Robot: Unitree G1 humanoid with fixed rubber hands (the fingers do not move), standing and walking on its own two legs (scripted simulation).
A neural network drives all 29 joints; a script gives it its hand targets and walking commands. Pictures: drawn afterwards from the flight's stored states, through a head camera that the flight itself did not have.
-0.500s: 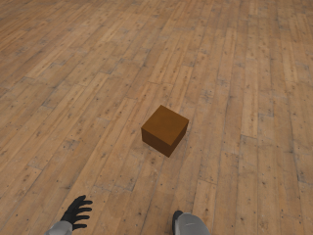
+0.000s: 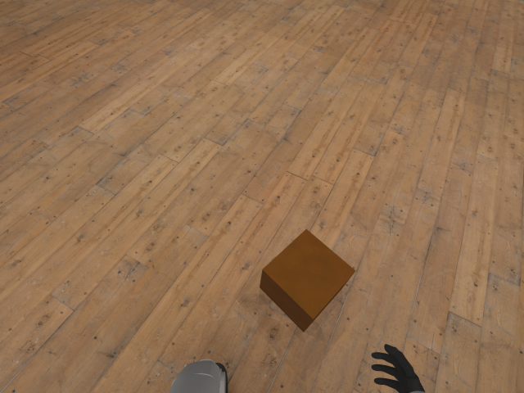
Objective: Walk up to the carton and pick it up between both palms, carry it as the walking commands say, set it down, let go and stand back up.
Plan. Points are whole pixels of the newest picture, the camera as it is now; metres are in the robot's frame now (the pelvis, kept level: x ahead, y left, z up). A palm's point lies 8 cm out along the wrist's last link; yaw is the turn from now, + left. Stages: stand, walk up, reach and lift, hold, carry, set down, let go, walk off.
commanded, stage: walk up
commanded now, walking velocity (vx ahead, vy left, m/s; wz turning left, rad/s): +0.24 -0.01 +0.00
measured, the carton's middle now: (305, 279) +0.54 -0.15 -0.67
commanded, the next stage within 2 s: none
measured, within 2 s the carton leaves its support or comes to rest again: neither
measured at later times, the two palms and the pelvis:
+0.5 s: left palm (176, 311) +0.23 +0.17 -0.11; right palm out of the picture +0.08 -0.28 -0.14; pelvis +0.13 -0.05 +0.01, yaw +0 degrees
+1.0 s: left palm (136, 364) +0.14 +0.22 -0.14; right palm (436, 384) +0.17 -0.28 -0.12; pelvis +0.13 -0.03 +0.00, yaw -8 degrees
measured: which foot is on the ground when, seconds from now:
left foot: down 0.00-1.00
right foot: up 0.00-0.40, down 0.42-1.00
